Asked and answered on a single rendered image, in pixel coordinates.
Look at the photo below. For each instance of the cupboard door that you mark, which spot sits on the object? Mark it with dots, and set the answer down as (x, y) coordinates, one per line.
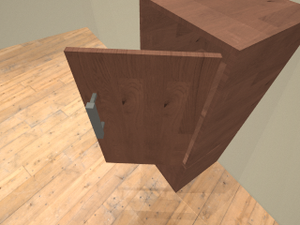
(150, 101)

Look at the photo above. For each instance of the handle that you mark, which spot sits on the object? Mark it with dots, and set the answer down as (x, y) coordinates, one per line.
(92, 113)

